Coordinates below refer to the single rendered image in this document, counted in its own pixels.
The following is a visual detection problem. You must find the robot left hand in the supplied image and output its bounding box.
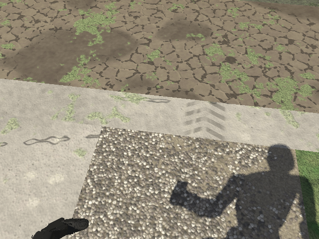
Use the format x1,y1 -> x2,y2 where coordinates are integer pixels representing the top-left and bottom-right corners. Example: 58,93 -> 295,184
31,217 -> 89,239

